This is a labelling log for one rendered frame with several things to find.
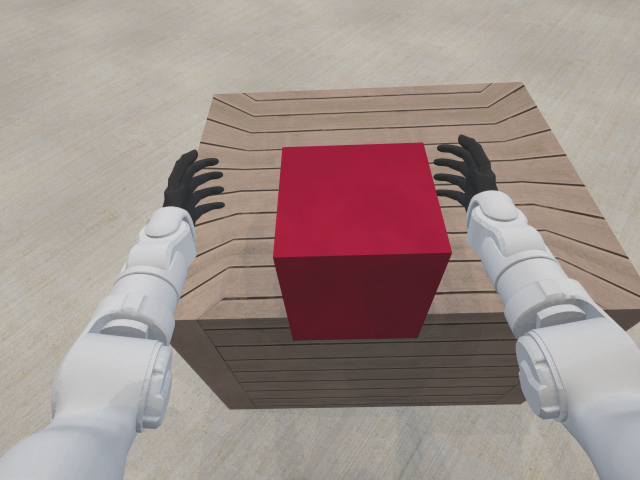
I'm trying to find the robot right forearm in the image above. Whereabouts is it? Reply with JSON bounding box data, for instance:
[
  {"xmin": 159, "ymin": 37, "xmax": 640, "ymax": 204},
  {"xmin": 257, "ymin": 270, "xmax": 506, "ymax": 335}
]
[{"xmin": 466, "ymin": 190, "xmax": 640, "ymax": 359}]

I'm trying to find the pedestal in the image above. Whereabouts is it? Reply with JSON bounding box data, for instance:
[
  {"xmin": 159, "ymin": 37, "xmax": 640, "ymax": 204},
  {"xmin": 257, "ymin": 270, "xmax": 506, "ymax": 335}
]
[{"xmin": 170, "ymin": 82, "xmax": 640, "ymax": 410}]

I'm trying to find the robot right upper arm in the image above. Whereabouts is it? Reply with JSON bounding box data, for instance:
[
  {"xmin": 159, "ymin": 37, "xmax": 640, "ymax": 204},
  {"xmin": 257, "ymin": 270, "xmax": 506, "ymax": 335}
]
[{"xmin": 516, "ymin": 317, "xmax": 640, "ymax": 480}]

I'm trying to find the carton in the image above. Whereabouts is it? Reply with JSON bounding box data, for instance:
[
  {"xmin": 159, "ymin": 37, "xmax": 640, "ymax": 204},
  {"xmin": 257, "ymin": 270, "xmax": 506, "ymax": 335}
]
[{"xmin": 273, "ymin": 142, "xmax": 452, "ymax": 340}]

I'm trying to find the robot left upper arm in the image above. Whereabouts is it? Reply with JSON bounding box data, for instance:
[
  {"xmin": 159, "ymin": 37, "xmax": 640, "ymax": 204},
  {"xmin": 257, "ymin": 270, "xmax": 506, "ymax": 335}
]
[{"xmin": 0, "ymin": 333, "xmax": 173, "ymax": 480}]

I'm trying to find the left robot hand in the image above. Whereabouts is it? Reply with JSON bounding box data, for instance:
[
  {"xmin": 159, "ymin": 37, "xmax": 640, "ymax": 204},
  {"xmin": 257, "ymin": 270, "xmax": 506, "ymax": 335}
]
[{"xmin": 162, "ymin": 149, "xmax": 225, "ymax": 226}]

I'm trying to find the robot left forearm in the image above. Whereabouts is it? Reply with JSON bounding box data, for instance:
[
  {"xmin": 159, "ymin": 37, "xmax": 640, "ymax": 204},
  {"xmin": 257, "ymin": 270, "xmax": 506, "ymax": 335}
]
[{"xmin": 51, "ymin": 206, "xmax": 197, "ymax": 418}]

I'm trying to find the right robot hand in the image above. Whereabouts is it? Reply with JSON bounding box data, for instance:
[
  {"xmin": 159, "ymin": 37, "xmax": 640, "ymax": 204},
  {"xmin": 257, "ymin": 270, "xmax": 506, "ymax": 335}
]
[{"xmin": 433, "ymin": 134, "xmax": 498, "ymax": 213}]

